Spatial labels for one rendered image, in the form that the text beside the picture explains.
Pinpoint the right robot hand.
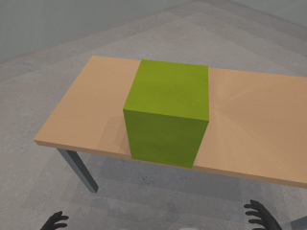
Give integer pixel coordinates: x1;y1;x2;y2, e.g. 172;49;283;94
244;199;282;230

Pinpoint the carton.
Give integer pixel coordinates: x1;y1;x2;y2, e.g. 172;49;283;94
123;59;209;169

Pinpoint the left robot hand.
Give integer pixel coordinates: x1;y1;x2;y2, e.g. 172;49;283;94
40;211;69;230

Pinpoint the table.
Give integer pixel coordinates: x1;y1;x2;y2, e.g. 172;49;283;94
34;56;307;230

